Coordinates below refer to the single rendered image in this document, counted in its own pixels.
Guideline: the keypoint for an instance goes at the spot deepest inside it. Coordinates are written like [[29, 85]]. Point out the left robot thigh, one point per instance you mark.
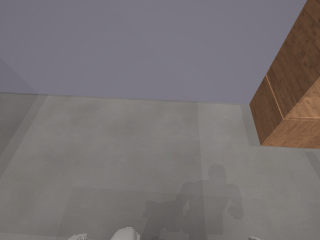
[[126, 234]]

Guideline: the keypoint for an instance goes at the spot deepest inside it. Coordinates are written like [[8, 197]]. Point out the cupboard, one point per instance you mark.
[[286, 105]]

